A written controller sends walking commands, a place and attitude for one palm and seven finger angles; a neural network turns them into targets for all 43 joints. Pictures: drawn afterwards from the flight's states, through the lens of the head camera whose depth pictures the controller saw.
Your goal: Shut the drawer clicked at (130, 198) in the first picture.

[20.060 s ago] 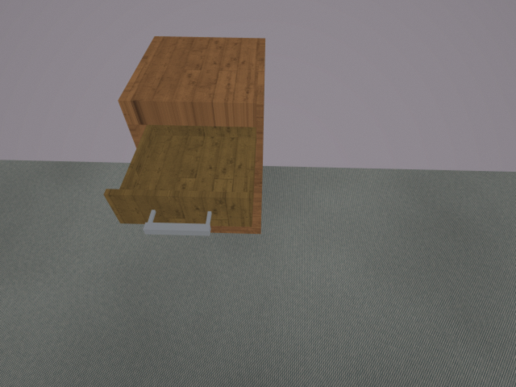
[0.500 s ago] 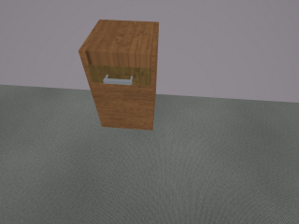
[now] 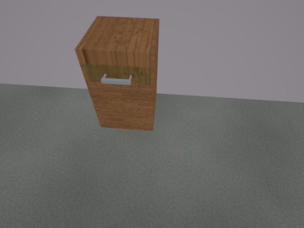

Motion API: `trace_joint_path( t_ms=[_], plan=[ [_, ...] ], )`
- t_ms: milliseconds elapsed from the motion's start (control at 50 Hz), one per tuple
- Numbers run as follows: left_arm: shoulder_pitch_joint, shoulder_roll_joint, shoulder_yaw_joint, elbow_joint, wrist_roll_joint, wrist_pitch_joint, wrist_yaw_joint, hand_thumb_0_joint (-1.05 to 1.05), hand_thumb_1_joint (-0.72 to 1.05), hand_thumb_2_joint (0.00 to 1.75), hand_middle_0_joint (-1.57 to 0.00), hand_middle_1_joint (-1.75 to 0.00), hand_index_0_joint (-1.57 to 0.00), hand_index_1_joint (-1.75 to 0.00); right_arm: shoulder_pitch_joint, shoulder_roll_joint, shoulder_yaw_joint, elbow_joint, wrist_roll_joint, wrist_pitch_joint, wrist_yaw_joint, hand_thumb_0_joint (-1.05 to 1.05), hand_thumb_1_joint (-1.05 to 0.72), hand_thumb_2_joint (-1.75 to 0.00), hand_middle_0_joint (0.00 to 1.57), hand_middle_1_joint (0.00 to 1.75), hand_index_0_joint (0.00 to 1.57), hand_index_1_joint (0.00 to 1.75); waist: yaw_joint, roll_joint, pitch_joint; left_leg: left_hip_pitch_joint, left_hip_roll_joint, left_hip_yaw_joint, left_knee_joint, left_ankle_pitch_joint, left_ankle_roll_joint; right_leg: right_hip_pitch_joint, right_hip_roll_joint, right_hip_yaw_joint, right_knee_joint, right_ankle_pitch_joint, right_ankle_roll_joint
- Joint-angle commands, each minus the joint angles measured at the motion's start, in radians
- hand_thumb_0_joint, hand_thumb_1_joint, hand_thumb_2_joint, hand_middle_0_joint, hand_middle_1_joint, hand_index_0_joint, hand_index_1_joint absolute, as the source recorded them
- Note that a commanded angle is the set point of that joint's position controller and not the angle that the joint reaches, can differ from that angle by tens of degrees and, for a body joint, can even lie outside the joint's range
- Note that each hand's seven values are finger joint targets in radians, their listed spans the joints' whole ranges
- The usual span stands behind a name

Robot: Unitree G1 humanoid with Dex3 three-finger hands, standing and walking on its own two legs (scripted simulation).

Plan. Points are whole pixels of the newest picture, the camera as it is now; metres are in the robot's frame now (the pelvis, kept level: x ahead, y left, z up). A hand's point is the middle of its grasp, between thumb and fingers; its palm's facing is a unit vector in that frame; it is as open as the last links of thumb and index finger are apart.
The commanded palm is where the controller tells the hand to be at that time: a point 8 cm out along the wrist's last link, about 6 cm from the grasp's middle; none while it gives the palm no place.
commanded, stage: look to check the result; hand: left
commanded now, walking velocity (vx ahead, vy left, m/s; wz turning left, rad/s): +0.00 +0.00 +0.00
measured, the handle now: (116, 78) +0.92 +0.26 -0.22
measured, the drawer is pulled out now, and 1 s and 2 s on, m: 0.00 0.00 0.00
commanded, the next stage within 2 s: stand and wait in 0.36 s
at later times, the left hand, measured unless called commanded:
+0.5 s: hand out of the picture +0.00 +0.15 -0.17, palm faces +0.06 -0.98 -0.17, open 7.4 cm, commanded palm none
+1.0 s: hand out of the picture +0.01 +0.14 -0.17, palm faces +0.06 -0.98 -0.18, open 7.4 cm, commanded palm none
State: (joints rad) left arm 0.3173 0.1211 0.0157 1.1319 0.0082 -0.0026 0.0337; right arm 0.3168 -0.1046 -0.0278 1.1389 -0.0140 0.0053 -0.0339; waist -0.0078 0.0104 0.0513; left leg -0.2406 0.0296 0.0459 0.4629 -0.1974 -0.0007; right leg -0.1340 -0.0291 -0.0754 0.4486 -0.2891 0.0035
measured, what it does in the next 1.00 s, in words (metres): stands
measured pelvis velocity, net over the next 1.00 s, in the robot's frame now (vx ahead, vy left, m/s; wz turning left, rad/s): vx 0.03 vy -0.02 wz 0.00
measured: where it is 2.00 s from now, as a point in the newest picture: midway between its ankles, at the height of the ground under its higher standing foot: outside the picture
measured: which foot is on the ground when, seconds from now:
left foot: down 0.00-1.00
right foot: down 0.00-1.00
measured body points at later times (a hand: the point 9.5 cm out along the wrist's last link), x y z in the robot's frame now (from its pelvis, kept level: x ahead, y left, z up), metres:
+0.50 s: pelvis +0.02 -0.01 +0.00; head +0.03 -0.02 +0.45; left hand +0.00 +0.20 -0.16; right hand +0.00 -0.22 -0.16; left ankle +0.03 +0.12 -0.74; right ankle -0.03 -0.12 -0.74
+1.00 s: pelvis +0.03 -0.02 +0.00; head +0.05 -0.03 +0.45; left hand +0.01 +0.19 -0.16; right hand +0.01 -0.23 -0.17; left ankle +0.03 +0.12 -0.74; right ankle -0.03 -0.12 -0.74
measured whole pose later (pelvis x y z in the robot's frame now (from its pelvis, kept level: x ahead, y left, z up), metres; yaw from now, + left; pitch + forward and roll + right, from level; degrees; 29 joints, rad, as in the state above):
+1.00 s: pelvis +0.03 -0.02 +0.00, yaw +0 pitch -1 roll +0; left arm 0.31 0.11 0.02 1.13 0.01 -0.01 0.04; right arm 0.29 -0.12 -0.02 1.15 -0.01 0.00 -0.04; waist 0.00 0.01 0.05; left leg -0.19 0.05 0.04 0.44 -0.23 -0.03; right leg -0.09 -0.01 -0.08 0.42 -0.32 -0.02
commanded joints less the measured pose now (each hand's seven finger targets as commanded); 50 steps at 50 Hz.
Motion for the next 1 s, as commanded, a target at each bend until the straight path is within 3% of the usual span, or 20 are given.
trace_joint_path(
  t_ms=[0, 740, 980],
  plan=[
    [0.080, 0.093, 0.013, -0.015, 0.003, -0.006, 0.010, 0.00, 0.90, 0.90, -0.20, -0.30, -0.20, -0.30, 0.091, -0.086, -0.011, -0.013, 0.001, -0.012, -0.005, 0.00, -0.90, -0.90, 0.20, 0.30, 0.20, 0.30, -0.004, -0.003, 0.052, 0.049, 0.066, -0.072, -0.088, 0.076, 0.031, -0.106, -0.062, 0.066, -0.115, 0.049, -0.041],
    [0.088, 0.095, 0.017, -0.016, 0.002, -0.016, 0.014, 0.00, 0.90, 0.90, -0.20, -0.30, -0.20, -0.30, 0.062, -0.089, -0.007, -0.001, 0.002, -0.015, -0.012, 0.00, -0.90, -0.90, 0.20, 0.30, 0.20, 0.30, 0.002, -0.022, 0.034, 0.092, 0.071, -0.048, -0.061, 0.195, 0.021, -0.049, -0.070, 0.069, -0.118, 0.235, -0.041],
    [0.096, 0.092, 0.016, -0.015, 0.001, -0.014, 0.013, 0.00, 0.90, 0.90, -0.20, -0.30, -0.20, -0.30, 0.061, -0.091, -0.004, 0.001, 0.002, -0.015, -0.014, 0.00, -0.90, -0.90, 0.20, 0.30, 0.20, 0.30, 0.004, -0.014, 0.040, 0.099, 0.071, -0.045, -0.066, 0.190, 0.020, -0.049, -0.067, 0.071, -0.123, 0.226, -0.040]
  ],
)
